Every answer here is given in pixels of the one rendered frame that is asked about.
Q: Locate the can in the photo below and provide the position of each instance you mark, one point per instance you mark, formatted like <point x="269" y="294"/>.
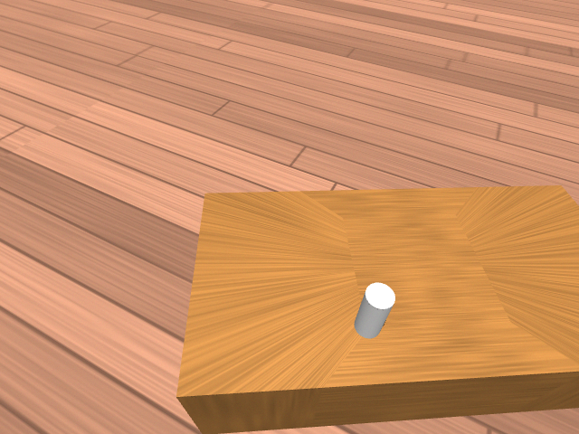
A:
<point x="375" y="307"/>

